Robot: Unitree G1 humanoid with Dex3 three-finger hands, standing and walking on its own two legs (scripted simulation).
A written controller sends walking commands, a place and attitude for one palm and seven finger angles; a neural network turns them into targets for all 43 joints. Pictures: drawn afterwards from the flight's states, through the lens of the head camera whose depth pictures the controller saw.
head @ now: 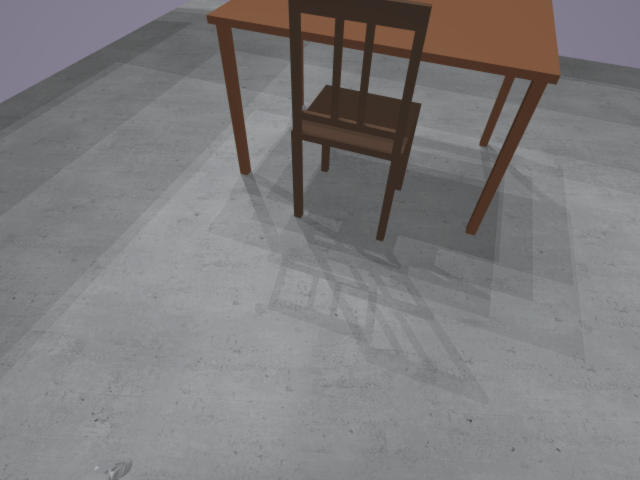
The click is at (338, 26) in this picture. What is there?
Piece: chair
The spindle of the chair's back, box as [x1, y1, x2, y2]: [331, 18, 343, 119]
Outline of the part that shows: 335,18 331,98 331,118 336,119 338,112 343,34 343,20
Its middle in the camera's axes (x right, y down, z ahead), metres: +0.05 -0.52 +1.21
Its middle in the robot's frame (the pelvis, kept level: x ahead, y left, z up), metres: +1.26 +0.01 -0.08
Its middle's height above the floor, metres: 0.69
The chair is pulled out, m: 0.00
